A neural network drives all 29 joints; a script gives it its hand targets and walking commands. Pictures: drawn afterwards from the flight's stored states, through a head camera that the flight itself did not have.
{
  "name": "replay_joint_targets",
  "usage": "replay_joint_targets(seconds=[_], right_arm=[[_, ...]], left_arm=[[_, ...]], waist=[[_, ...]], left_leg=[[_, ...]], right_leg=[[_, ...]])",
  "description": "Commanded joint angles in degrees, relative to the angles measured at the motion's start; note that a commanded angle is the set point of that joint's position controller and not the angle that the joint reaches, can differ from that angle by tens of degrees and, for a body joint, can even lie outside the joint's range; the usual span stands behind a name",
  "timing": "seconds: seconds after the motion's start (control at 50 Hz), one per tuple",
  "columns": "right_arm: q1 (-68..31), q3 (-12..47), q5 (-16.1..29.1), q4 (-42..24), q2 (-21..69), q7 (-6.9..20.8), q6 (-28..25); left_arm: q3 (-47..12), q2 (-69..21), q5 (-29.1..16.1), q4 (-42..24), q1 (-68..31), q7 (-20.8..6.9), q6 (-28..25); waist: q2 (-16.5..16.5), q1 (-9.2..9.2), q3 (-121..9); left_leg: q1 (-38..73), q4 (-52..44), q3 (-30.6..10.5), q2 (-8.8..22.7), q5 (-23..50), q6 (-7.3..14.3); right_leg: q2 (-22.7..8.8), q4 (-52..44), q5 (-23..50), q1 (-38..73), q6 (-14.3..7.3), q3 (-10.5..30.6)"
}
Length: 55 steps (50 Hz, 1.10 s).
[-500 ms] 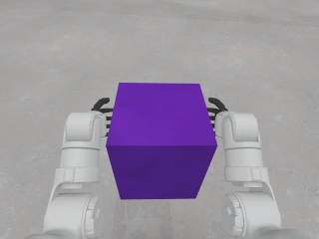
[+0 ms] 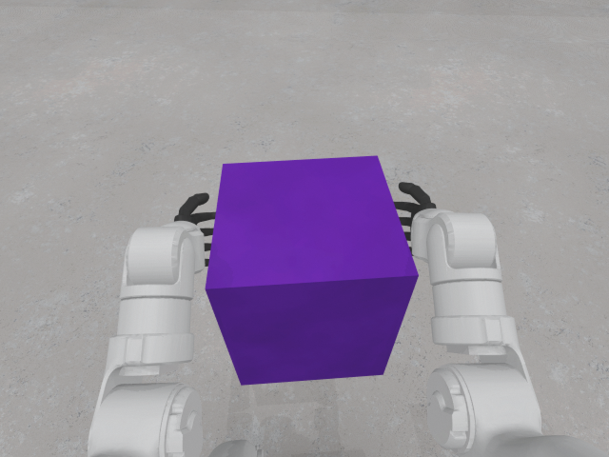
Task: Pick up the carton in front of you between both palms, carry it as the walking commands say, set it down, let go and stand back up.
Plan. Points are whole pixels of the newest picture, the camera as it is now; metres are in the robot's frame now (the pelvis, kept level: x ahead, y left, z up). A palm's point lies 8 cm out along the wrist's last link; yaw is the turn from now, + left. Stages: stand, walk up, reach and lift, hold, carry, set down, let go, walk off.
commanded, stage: carry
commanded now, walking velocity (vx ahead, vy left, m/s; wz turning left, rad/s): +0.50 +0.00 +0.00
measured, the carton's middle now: (306, 274) +0.34 -0.01 +0.03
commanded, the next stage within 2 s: none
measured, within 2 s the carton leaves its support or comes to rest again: neither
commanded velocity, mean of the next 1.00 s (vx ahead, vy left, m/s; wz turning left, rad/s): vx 0.50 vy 0.00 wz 0.00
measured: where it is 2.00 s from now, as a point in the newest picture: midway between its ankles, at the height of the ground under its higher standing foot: (300, 205)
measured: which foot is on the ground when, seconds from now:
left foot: up 0.00-0.28, down 0.30-0.80, up 0.82-1.00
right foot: down 0.00-0.32, up 0.34-0.78, down 0.80-1.00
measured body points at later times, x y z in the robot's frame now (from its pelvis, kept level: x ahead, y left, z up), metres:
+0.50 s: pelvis +0.29 +0.04 +0.02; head +0.35 +0.05 +0.46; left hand +0.64 +0.17 +0.07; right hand +0.61 -0.13 +0.08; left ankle +0.31 +0.10 -0.73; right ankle +0.25 -0.10 -0.66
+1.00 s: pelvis +0.61 -0.04 +0.01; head +0.60 -0.05 +0.46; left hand +0.87 +0.13 +0.07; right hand +0.89 -0.17 +0.07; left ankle +0.57 +0.09 -0.66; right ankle +0.65 -0.10 -0.73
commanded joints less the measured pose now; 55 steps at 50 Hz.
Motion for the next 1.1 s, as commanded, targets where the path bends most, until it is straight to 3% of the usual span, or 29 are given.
replay_joint_targets(seconds=[0.0,0.08,0.18,0.24,0.26,0.28,0.3,0.32,0.34,0.38,0.42,0.5,0.54,0.66,0.72,0.76,0.78,0.8,0.82,0.84,0.86,0.88,0.9,0.92,0.98,1.08], right_arm=[[-44.6,34.9,25.3,-11.4,68.7,13.1,-1.7],[-37.9,34.9,22.2,-10.8,65.7,11.8,-0.8],[-36.0,35.7,19.9,-10.6,64.8,12.0,-1.0],[-35.3,36.1,19.9,-11.4,64.6,12.4,-1.1],[-34.3,36.2,19.9,-11.5,64.9,12.6,-1.2],[-33.2,36.1,19.8,-12.0,65.3,13.0,-1.3],[-31.4,35.1,18.5,-11.7,63.9,13.1,-1.3],[-28.7,35.5,18.3,-11.0,64.6,13.3,-1.5],[-27.7,36.0,18.6,-13.4,65.6,13.7,-1.5],[-28.1,37.6,19.2,-19.5,68.4,14.5,-1.9],[-26.6,39.9,20.0,-24.7,69.6,15.2,-2.0],[-14.3,43.8,20.0,-32.5,67.0,16.7,-2.0],[-9.6,44.6,19.1,-34.0,64.4,17.5,-1.9],[5.4,43.4,17.2,-33.8,59.5,18.4,0.1],[5.6,43.6,16.8,-33.4,57.7,18.3,1.2],[4.6,43.8,17.0,-33.3,56.7,18.1,1.9],[4.1,43.8,17.0,-33.1,56.0,18.0,2.1],[2.9,43.9,17.1,-33.4,55.4,18.0,2.5],[0.9,45.1,17.6,-34.5,56.6,17.9,2.9],[0.6,45.1,17.9,-33.4,57.1,17.9,2.7],[0.2,45.4,18.2,-33.2,59.2,18.1,2.2],[0.2,45.5,18.4,-33.0,60.8,18.1,1.6],[0.5,45.9,18.4,-33.0,61.9,18.2,0.9],[0.7,46.3,18.4,-32.6,63.5,18.1,0.4],[4.6,46.5,17.3,-31.9,64.9,17.6,-1.1],[5.4,47.0,16.8,-33.7,62.5,16.8,-1.5]], left_arm=[[-34.7,-62.3,-27.4,-15.5,-52.1,-13.0,-2.6],[-35.1,-61.0,-27.3,-14.2,-45.9,-13.5,-1.0],[-36.3,-61.1,-27.0,-11.5,-43.9,-15.1,-1.0],[-36.3,-61.5,-26.5,-11.2,-41.7,-15.4,-1.2],[-36.4,-61.5,-26.3,-11.4,-41.1,-15.5,-1.2],[-36.7,-61.4,-25.8,-11.9,-40.3,-15.6,-1.2],[-36.9,-63.1,-26.4,-12.0,-39.5,-16.0,-0.8],[-37.0,-63.3,-25.9,-12.2,-37.9,-16.2,-0.7],[-37.7,-64.5,-25.8,-12.9,-37.0,-16.2,-0.8],[-38.8,-66.7,-25.5,-16.8,-35.1,-16.1,-1.4],[-40.0,-67.5,-24.1,-20.4,-30.8,-15.5,-2.0],[-42.4,-64.4,-19.2,-25.8,-14.7,-13.8,-3.2],[-44.4,-62.1,-17.4,-30.3,-12.3,-13.2,-3.6],[-45.3,-58.3,-18.0,-32.8,0.5,-14.9,-0.5],[-45.0,-56.3,-19.4,-32.5,0.1,-16.3,1.1],[-44.6,-55.2,-20.1,-31.4,-0.3,-16.9,1.8],[-44.0,-54.6,-20.3,-30.4,0.0,-17.1,2.0],[-43.2,-53.5,-20.0,-29.4,0.6,-17.2,2.2],[-43.0,-54.1,-19.9,-27.9,-0.5,-17.5,1.8],[-43.1,-55.8,-20.7,-27.6,0.5,-17.7,1.6],[-43.7,-57.7,-21.1,-28.2,-0.4,-17.8,1.1],[-44.3,-59.5,-21.4,-28.8,-1.4,-17.9,0.6],[-44.9,-60.8,-21.6,-29.5,-2.4,-18.1,0.1],[-45.2,-61.5,-21.8,-29.8,-3.0,-18.2,-0.4],[-46.1,-61.5,-22.4,-31.0,-1.1,-18.5,-1.3],[-46.3,-58.0,-22.6,-33.5,-0.3,-18.6,-1.4]], waist=[[-6.8,1.34,-17.7],[-5.7,2.46,-17.7],[-8.6,2.67,-15.7],[-11.3,0.57,-19.4],[-10.4,-1.15,-23.1],[-6.6,-2.28,-27.0],[5.4,-1.08,-33.6],[13.5,-1.44,-34.0],[10.5,-1.45,-30.6],[2.8,-1.25,-25.6],[4.1,-1.13,-24.9],[6.6,-1.28,-24.0],[7.9,-1.4,-21.6],[8.2,-1.56,-12.3],[8.4,-1.27,-8.4],[7.3,-0.21,-10.6],[4.6,0.81,-13.7],[-4.7,1.69,-16.9],[-19.3,1.16,-18.9],[-16.1,0.96,-17.5],[-12.4,0.89,-16.8],[-6.2,0.68,-17.2],[-3.0,0.41,-16.5],[-3.4,0.28,-16.6],[-5.6,0.29,-15.7],[-5.7,0.52,-10.7]], left_leg=[[-15.6,-1.3,-0.7,2.7,6.9,-1.7],[-14.7,-14.3,1.6,2.1,10.9,-3.3],[-4.6,-32.9,7.1,-2.0,21.3,-1.7],[13.1,-41.0,10.3,-5.8,24.4,0.2],[25.6,-45.8,11.1,-5.8,25.9,0.5],[39.9,-44.0,5.2,0.6,22.6,0.8],[56.5,-40.0,-19.8,18.4,28.3,7.7],[63.0,-46.2,-34.4,23.1,27.4,13.9],[60.5,-46.9,-28.9,21.4,27.0,12.9],[51.3,-48.7,-18.3,17.5,33.7,8.0],[46.9,-51.0,-12.1,15.5,33.5,5.7],[48.0,-51.2,-6.1,13.5,38.5,6.5],[48.2,-51.2,-3.8,12.2,40.0,6.2],[44.2,-53.1,1.5,10.8,41.3,4.4],[41.5,-51.1,3.9,10.9,44.7,2.6],[36.7,-40.6,7.8,9.1,47.7,0.6],[29.9,-31.1,9.3,7.1,40.7,-0.9],[19.5,-16.1,9.2,4.0,25.5,-2.6],[1.5,-1.5,5.3,-3.8,-0.2,-4.3],[-2.7,6.0,-2.0,-1.6,-4.2,-2.5],[-3.4,7.7,-3.2,1.2,-2.4,-1.2],[-2.7,5.8,-4.0,3.4,0.9,-0.5],[-1.3,2.0,-4.3,5.1,4.4,-0.5],[0.6,-1.3,-3.8,5.8,6.9,-0.8],[0.8,-9.7,-0.6,5.5,10.6,-2.4],[-5.7,-23.0,3.3,5.0,18.4,-4.2]], right_leg=[[-15.7,-12.8,17.1,24.4,-7.0,18.9],[-14.3,-12.2,32.5,29.5,-6.6,13.8],[-12.0,-11.7,47.7,30.6,-3.3,6.7],[-11.4,-3.2,62.1,28.6,-0.4,2.3],[-10.5,6.1,58.3,24.4,1.6,-0.8],[-10.2,16.2,42.3,14.2,3.1,-0.7],[-6.3,29.1,16.3,-3.0,5.2,1.6],[1.8,40.5,-10.5,-17.9,5.6,4.7],[-1.7,43.7,-9.1,-22.2,4.1,7.8],[-5.9,36.3,-3.1,-21.0,3.4,7.5],[-6.6,28.4,-0.3,-17.4,4.1,5.9],[-5.0,19.4,1.5,-19.6,5.6,1.6],[-5.0,15.1,4.8,-21.7,5.7,0.1],[-4.1,1.8,15.9,-19.0,4.8,-3.7],[-3.4,-2.8,17.8,-13.0,3.0,-5.3],[-0.1,-5.8,14.6,0.5,2.5,-8.8],[-1.1,-5.1,9.5,12.1,2.5,-7.3],[-13.3,-9.4,-0.4,20.8,0.0,11.8],[-25.4,-16.9,-3.9,31.8,-7.7,36.3],[-25.6,-18.9,2.2,28.6,-8.8,37.7],[-23.7,-17.9,7.9,25.5,-7.9,30.8],[-22.5,-17.7,8.5,22.3,-6.3,25.9],[-21.5,-19.0,8.2,18.3,-4.9,21.7],[-20.4,-20.6,5.1,15.8,-3.5,18.1],[-18.7,-23.7,1.9,13.9,-3.3,11.5],[-16.5,-25.4,10.0,19.3,-3.3,6.1]])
